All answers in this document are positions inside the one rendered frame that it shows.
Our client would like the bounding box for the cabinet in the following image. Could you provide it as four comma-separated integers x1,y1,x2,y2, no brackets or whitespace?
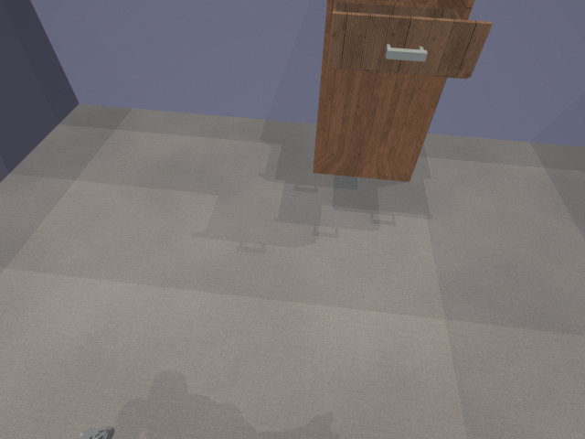
313,0,475,182

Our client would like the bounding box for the drawer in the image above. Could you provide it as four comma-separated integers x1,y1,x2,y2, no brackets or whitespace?
327,2,492,79

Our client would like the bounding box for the handle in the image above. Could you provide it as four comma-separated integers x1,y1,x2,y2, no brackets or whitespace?
386,44,428,61

